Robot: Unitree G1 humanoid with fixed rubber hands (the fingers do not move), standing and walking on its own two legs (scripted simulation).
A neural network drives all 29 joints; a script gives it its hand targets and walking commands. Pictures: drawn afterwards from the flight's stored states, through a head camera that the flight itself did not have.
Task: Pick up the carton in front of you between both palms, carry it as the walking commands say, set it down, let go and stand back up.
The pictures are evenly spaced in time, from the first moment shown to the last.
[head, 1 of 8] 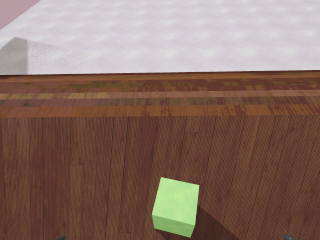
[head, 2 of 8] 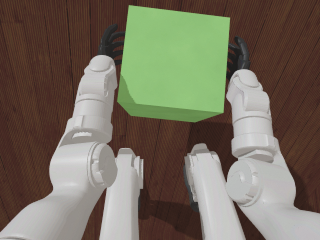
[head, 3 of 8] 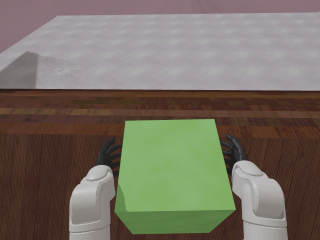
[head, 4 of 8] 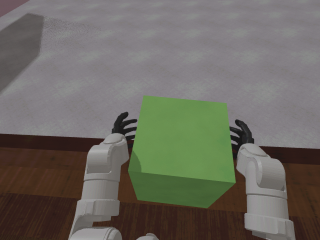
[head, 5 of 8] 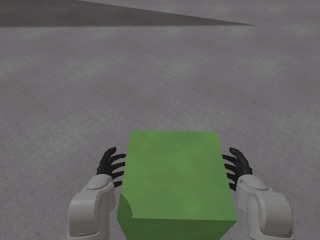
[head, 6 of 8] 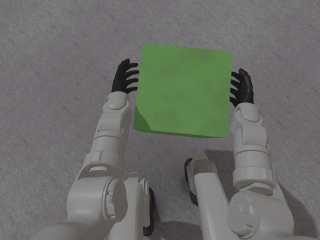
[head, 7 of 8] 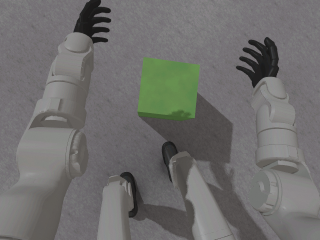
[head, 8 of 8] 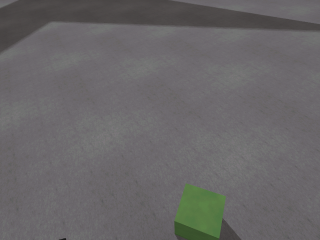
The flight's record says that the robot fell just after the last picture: no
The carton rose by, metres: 0.68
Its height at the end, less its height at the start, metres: -1.40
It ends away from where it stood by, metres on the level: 5.08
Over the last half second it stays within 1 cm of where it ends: yes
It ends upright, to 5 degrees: yes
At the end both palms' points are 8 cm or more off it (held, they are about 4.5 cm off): yes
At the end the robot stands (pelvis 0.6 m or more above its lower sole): yes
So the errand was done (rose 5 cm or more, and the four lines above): yes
